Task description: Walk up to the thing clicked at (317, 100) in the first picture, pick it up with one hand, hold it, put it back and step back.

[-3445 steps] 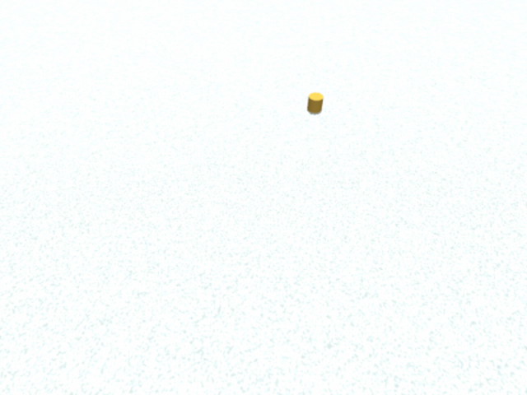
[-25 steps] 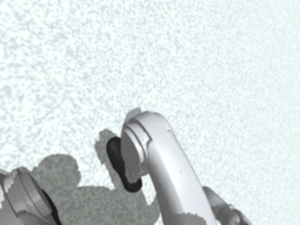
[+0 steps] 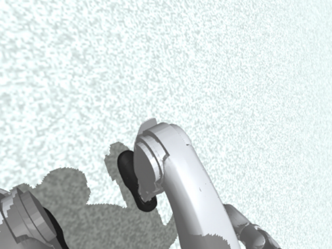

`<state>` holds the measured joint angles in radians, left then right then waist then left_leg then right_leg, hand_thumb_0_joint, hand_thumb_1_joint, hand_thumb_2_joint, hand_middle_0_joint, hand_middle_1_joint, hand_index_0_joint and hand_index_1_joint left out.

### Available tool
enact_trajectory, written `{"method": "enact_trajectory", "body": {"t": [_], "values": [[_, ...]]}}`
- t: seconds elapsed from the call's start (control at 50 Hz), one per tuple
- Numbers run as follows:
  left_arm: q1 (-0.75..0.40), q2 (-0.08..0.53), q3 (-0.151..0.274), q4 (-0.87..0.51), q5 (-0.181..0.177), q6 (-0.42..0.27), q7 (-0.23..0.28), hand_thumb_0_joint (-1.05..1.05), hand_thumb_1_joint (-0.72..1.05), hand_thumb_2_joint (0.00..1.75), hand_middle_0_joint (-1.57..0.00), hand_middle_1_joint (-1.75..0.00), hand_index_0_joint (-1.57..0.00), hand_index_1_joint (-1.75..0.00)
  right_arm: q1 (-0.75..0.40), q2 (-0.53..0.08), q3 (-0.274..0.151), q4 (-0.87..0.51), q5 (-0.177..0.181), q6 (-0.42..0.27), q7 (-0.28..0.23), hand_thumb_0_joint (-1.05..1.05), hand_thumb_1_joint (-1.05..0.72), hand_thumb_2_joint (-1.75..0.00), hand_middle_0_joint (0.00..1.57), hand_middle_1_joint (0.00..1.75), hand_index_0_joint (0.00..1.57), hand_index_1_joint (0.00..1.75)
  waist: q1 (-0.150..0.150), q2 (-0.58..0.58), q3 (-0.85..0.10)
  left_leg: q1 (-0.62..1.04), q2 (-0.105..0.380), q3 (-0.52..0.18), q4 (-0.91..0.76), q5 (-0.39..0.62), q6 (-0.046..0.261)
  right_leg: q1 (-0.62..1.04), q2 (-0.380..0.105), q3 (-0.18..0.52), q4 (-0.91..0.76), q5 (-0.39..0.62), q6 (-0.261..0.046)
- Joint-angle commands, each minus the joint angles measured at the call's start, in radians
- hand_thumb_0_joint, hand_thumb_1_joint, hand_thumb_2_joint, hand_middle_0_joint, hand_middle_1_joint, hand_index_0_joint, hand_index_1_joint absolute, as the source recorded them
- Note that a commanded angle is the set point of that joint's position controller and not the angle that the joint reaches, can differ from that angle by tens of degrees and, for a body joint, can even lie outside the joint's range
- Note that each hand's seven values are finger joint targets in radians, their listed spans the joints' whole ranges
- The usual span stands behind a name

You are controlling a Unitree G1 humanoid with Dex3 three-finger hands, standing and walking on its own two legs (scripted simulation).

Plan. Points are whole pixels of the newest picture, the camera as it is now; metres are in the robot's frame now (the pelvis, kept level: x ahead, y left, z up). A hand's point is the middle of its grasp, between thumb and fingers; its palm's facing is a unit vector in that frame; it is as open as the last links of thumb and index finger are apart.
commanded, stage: close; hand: left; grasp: from above
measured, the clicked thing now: out of the picture +0.53 +0.39 -0.27
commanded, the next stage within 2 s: settle in 0.66 s
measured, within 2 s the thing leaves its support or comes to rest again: leaves its support in 1.22 s
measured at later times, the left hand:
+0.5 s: hand out of the picture +0.49 +0.38 -0.23, palm faces -0.42 -0.16 -0.89, open 12.0 cm
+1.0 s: hand out of the picture +0.49 +0.38 -0.23, palm faces -0.42 -0.17 -0.89, open 11.8 cm
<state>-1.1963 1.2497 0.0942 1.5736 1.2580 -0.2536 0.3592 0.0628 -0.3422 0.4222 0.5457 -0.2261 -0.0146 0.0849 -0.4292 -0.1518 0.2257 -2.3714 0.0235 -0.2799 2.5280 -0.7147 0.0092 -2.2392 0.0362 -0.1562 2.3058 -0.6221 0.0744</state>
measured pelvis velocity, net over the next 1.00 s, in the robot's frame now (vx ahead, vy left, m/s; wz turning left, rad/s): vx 0.00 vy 0.00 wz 0.00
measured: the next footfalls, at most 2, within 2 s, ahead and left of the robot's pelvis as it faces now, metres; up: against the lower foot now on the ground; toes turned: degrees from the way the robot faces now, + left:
none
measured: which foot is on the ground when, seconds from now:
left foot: down 0.00-1.00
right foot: down 0.00-1.00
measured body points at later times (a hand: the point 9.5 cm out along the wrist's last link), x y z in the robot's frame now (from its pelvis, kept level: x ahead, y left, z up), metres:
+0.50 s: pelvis +0.00 +0.00 +0.00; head +0.30 +0.14 +0.30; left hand +0.51 +0.39 -0.18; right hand +0.06 -0.25 -0.06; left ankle +0.06 +0.12 -0.28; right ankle +0.13 -0.13 -0.28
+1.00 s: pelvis +0.00 +0.00 +0.00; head +0.30 +0.14 +0.30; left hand +0.51 +0.39 -0.18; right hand +0.06 -0.25 -0.06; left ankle +0.06 +0.12 -0.28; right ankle +0.13 -0.13 -0.28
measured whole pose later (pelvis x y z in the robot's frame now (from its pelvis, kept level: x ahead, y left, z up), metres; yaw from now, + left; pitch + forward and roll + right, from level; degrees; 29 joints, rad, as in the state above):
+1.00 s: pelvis +0.00 +0.00 +0.00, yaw +0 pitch +30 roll -17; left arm -1.18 1.24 0.10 1.55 1.26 -0.26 0.35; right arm 0.07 -0.34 0.42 0.54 -0.23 0.01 0.09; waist -0.42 -0.15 0.22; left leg -2.37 0.02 -0.28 2.53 -0.72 0.01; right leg -2.23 0.03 -0.16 2.30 -0.62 0.07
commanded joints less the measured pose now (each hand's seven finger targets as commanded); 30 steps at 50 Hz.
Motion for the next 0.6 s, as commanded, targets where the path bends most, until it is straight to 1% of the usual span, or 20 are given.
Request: {"method": "enact_trajectory", "body": {"t": [0.0,0.02,0.06,0.12,0.18,0.22,0.26,0.28,0.32,0.34,0.36,0.38,0.42,0.44,0.48,0.5,0.52,0.54,0.56,0.58], "values": [[-0.195,0.256,0.009,-0.115,-0.009,0.006,0.017,0.0,-0.33,0.89,-0.16,-1.06,-0.19,-1.03,0.207,-0.334,-0.094,0.025,0.002,0.015,-0.012,0.0,-0.9,-0.9,0.2,0.3,0.2,0.3,-0.048,0.587,-0.662,0.529,0.047,0.097,-0.242,0.318,-0.001,0.385,0.029,-0.105,-0.176,0.244,-0.092],[-0.193,0.252,0.009,-0.109,-0.008,0.004,0.019,0.0,-0.32,0.88,-0.17,-1.06,-0.19,-1.03,0.202,-0.34,-0.104,0.035,-0.001,0.017,-0.014,0.0,-0.9,-0.9,0.2,0.3,0.2,0.3,-0.043,0.603,-0.663,0.543,0.051,0.093,-0.244,0.312,-0.005,0.354,0.031,-0.11,-0.175,0.232,-0.095],[-0.181,0.226,0.002,-0.091,-0.014,0.002,0.017,0.0,-0.28,0.88,-0.19,-1.05,-0.22,-1.02,0.204,-0.338,-0.095,0.03,-0.003,0.017,-0.012,0.0,-0.9,-0.9,0.2,0.3,0.2,0.3,-0.056,0.599,-0.622,0.556,0.052,0.078,-0.249,0.309,-0.011,0.314,0.025,-0.115,-0.178,0.215,-0.097],[-0.194,0.247,0.009,-0.102,-0.01,-0.004,0.024,0.0,-0.25,0.89,-0.22,-1.06,-0.25,-1.03,0.188,-0.339,-0.096,0.026,-0.002,0.021,-0.012,0.0,-0.9,-0.9,0.2,0.3,0.2,0.3,-0.046,0.619,-0.651,0.56,0.055,0.076,-0.261,0.3,-0.013,0.341,0.028,-0.119,-0.172,0.214,-0.097],[-0.191,0.244,0.009,-0.102,-0.003,-0.002,0.026,0.0,-0.23,0.89,-0.23,-1.07,-0.26,-1.04,0.206,-0.333,-0.093,0.033,-0.006,0.024,-0.01,0.0,-0.9,-0.9,0.2,0.3,0.2,0.3,-0.046,0.618,-0.652,0.559,0.054,0.08,-0.257,0.325,-0.011,0.349,0.028,-0.116,-0.17,0.233,-0.095],[-0.176,0.217,-0.007,-0.071,-0.006,0.001,0.024,0.0,-0.2,0.88,-0.25,-1.06,-0.28,-1.03,0.198,-0.328,-0.094,0.027,-0.004,0.023,-0.009,0.0,-0.9,-0.9,0.2,0.3,0.2,0.3,-0.053,0.593,-0.635,0.538,0.052,0.083,-0.251,0.31,-0.005,0.346,0.031,-0.117,-0.175,0.227,-0.093],[-0.173,0.216,-0.007,-0.067,-0.01,0.001,0.024,0.0,-0.19,0.87,-0.26,-1.07,-0.29,-1.03,0.187,-0.337,-0.097,0.023,-0.003,0.022,-0.009,0.0,-0.9,-0.9,0.2,0.3,0.2,0.3,-0.051,0.587,-0.625,0.529,0.051,0.08,-0.251,0.293,-0.008,0.333,0.03,-0.119,-0.178,0.214,-0.096],[-0.167,0.22,-0.009,-0.075,-0.01,0.002,0.023,0.0,-0.18,0.89,-0.27,-1.06,-0.3,-1.03,0.191,-0.332,-0.093,0.022,-0.003,0.02,-0.008,0.0,-0.9,-0.9,0.2,0.3,0.2,0.3,-0.051,0.581,-0.622,0.523,0.05,0.084,-0.251,0.29,-0.004,0.348,0.03,-0.113,-0.178,0.216,-0.092],[-0.17,0.234,0.003,-0.078,-0.004,0.004,0.023,0.0,-0.15,0.88,-0.29,-1.06,-0.32,-1.03,0.193,-0.337,-0.094,0.022,-0.002,0.022,-0.009,0.0,-0.9,-0.9,0.2,0.3,0.2,0.3,-0.042,0.583,-0.615,0.531,0.051,0.076,-0.255,0.295,-0.01,0.32,0.025,-0.116,-0.175,0.211,-0.097],[-0.171,0.243,0.008,-0.087,-0.006,0.003,0.021,0.0,-0.13,0.88,-0.31,-1.05,-0.34,-1.01,0.189,-0.33,-0.094,0.028,-0.004,0.023,-0.009,0.0,-0.9,-0.9,0.2,0.3,0.2,0.3,-0.035,0.602,-0.646,0.553,0.055,0.077,-0.257,0.311,-0.01,0.337,0.029,-0.115,-0.176,0.22,-0.094],[-0.171,0.246,0.007,-0.083,-0.006,0.002,0.023,0.0,-0.11,0.9,-0.32,-1.05,-0.35,-1.02,0.191,-0.331,-0.092,0.027,-0.004,0.025,-0.008,0.0,-0.9,-0.9,0.2,0.3,0.2,0.3,-0.038,0.612,-0.657,0.553,0.053,0.082,-0.253,0.319,-0.007,0.35,0.029,-0.115,-0.175,0.23,-0.092],[-0.169,0.225,0.0,-0.067,-0.008,0.004,0.024,0.0,-0.1,0.87,-0.32,-1.06,-0.36,-1.02,0.198,-0.337,-0.095,0.019,-0.005,0.027,-0.007,0.0,-0.9,-0.9,0.2,0.3,0.2,0.3,-0.053,0.589,-0.647,0.547,0.052,0.071,-0.259,0.318,-0.008,0.348,0.028,-0.12,-0.173,0.23,-0.093],[-0.174,0.246,0.009,-0.104,-0.004,0.005,0.022,0.0,-0.11,0.86,-0.31,-1.06,-0.35,-1.02,0.206,-0.328,-0.095,0.028,-0.003,0.027,-0.005,0.0,-0.9,-0.9,0.2,0.3,0.2,0.3,-0.038,0.618,-0.662,0.574,0.054,0.077,-0.262,0.341,-0.009,0.356,0.028,-0.113,-0.171,0.241,-0.092],[-0.18,0.231,0.005,-0.081,-0.006,0.005,0.024,0.0,-0.1,0.86,-0.32,-1.05,-0.36,-1.01,0.201,-0.336,-0.097,0.026,-0.005,0.03,-0.006,0.0,-0.9,-0.9,0.2,0.3,0.2,0.3,-0.049,0.615,-0.655,0.573,0.055,0.068,-0.259,0.344,-0.012,0.33,0.028,-0.12,-0.169,0.24,-0.095],[-0.156,0.218,-0.001,-0.061,-0.011,0.006,0.02,0.0,-0.1,0.88,-0.32,-1.06,-0.36,-1.03,0.197,-0.335,-0.095,0.023,-0.004,0.03,-0.005,0.0,-0.9,-0.9,0.2,0.3,0.2,0.3,-0.047,0.592,-0.63,0.555,0.053,0.07,-0.257,0.331,-0.01,0.332,0.028,-0.118,-0.173,0.226,-0.095],[-0.164,0.224,0.004,-0.085,-0.009,0.004,0.02,0.0,-0.08,0.88,-0.33,-1.07,-0.37,-1.03,0.198,-0.334,-0.095,0.021,-0.004,0.029,-0.005,0.0,-0.9,-0.9,0.2,0.3,0.2,0.3,-0.049,0.597,-0.63,0.556,0.052,0.074,-0.252,0.336,-0.01,0.332,0.027,-0.117,-0.175,0.235,-0.095],[-0.161,0.221,0.003,-0.065,-0.006,0.006,0.021,0.0,-0.07,0.88,-0.34,-1.06,-0.38,-1.02,0.189,-0.339,-0.098,0.013,-0.005,0.03,-0.007,0.0,-0.9,-0.9,0.2,0.3,0.2,0.3,-0.048,0.576,-0.632,0.54,0.052,0.072,-0.254,0.315,-0.009,0.334,0.029,-0.12,-0.177,0.221,-0.096],[-0.171,0.24,0.006,-0.101,-0.008,0.005,0.016,0.0,-0.06,0.91,-0.36,-1.06,-0.39,-1.03,0.198,-0.331,-0.093,0.017,-0.002,0.029,-0.006,0.0,-0.9,-0.9,0.2,0.3,0.2,0.3,-0.041,0.597,-0.636,0.553,0.051,0.079,-0.256,0.321,-0.007,0.344,0.027,-0.111,-0.176,0.226,-0.093],[-0.168,0.237,0.004,-0.078,-0.006,0.005,0.017,0.0,-0.04,0.89,-0.37,-1.06,-0.41,-1.03,0.189,-0.331,-0.096,0.016,-0.002,0.033,-0.006,0.0,-0.9,-0.9,0.2,0.3,0.2,0.3,-0.04,0.6,-0.636,0.536,0.051,0.079,-0.262,0.296,-0.008,0.343,0.03,-0.113,-0.176,0.211,-0.095],[-0.16,0.24,0.012,-0.081,-0.004,0.007,0.016,0.0,-0.04,0.91,-0.37,-1.08,-0.4,-1.04,0.2,-0.336,-0.095,0.016,-0.004,0.032,-0.006,0.0,-0.9,-0.9,0.2,0.3,0.2,0.3,-0.041,0.598,-0.614,0.555,0.051,0.072,-0.262,0.308,-0.011,0.316,0.027,-0.116,-0.175,0.212,-0.097]]}}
